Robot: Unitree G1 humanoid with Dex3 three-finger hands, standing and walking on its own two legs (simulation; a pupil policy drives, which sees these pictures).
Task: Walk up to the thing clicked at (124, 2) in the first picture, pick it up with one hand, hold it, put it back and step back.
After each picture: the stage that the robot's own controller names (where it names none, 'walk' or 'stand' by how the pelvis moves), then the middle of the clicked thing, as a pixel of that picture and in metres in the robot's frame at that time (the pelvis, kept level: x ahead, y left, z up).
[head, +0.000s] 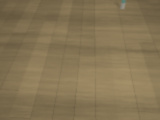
stand; (122, 4) +2.26 -0.66 -0.72
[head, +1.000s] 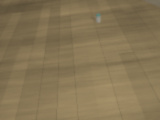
walk; (98, 18) +2.18 -0.12 -0.69
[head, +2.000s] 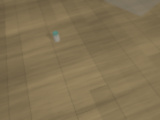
walk; (56, 36) +1.48 +0.35 -0.71
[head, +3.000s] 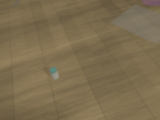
walk; (54, 73) +0.97 +0.36 -0.72
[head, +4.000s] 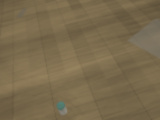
walk; (61, 108) +0.61 +0.25 -0.71
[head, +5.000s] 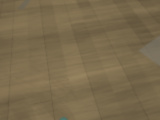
stand; out of the picture +0.42 +0.16 -0.70
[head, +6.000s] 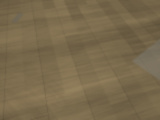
stand; out of the picture +0.38 +0.15 -0.72
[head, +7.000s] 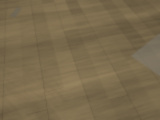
stand; out of the picture +0.39 +0.16 -0.72
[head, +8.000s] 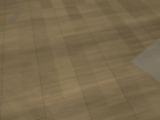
stand; out of the picture +0.35 +0.17 -0.73
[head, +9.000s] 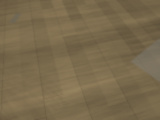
stand; out of the picture +0.36 +0.17 -0.73
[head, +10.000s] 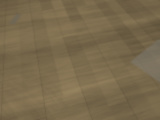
go down; out of the picture +0.36 +0.17 -0.73
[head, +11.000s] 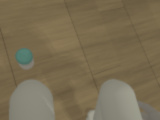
go down; (25, 59) +0.44 +0.21 -0.31
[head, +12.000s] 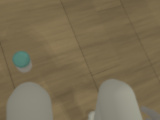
approach; (23, 62) +0.43 +0.22 -0.30
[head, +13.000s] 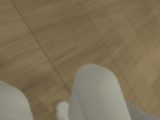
close in; out of the picture +0.42 +0.26 -0.22
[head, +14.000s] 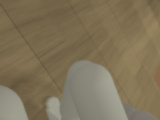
close; out of the picture +0.42 +0.27 -0.22
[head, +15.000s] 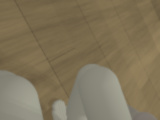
lift; out of the picture +0.35 +0.23 -0.21
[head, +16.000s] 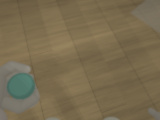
lift; (25, 92) +0.31 +0.18 +0.01
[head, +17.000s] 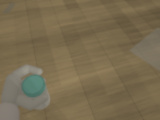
hold; (37, 93) +0.32 +0.15 +0.03
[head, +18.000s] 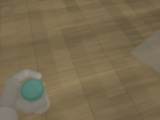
hold; (36, 97) +0.31 +0.16 +0.02
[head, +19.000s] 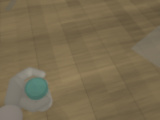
crouch; (39, 95) +0.32 +0.15 +0.01
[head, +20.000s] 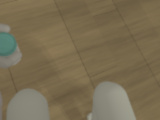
crouch; (7, 50) +0.45 +0.20 -0.08
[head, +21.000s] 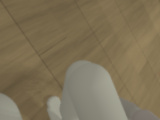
lower; out of the picture +0.43 +0.30 -0.22
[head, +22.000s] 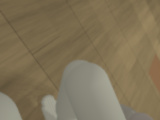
lower; out of the picture +0.43 +0.29 -0.23
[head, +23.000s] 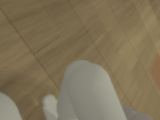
lower; out of the picture +0.43 +0.29 -0.23
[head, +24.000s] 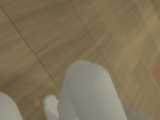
lower; out of the picture +0.43 +0.29 -0.23
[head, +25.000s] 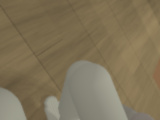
loosen; out of the picture +0.41 +0.25 -0.22
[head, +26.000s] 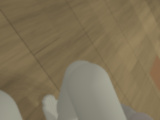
withdraw; out of the picture +0.42 +0.27 -0.23
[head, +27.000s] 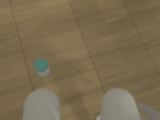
walk; (42, 67) +0.46 +0.19 -0.38
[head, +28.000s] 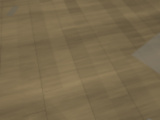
stand; out of the picture +0.39 +0.14 -0.66
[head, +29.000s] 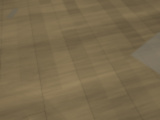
stand; out of the picture +0.39 +0.16 -0.67
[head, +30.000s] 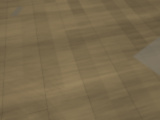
stand; out of the picture +0.39 +0.14 -0.69
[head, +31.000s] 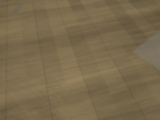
walk; out of the picture +0.41 +0.14 -0.72
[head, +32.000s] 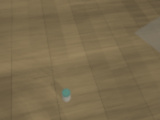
walk; (66, 95) +0.59 +0.11 -0.71
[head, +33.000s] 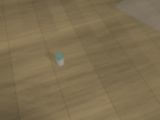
walk; (59, 59) +0.93 +0.22 -0.69
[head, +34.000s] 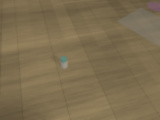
stand; (64, 62) +1.06 +0.15 -0.71
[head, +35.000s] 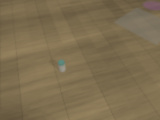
stand; (61, 65) +1.06 +0.19 -0.73
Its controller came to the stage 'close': yes
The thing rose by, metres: 0.72
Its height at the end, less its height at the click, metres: +0.00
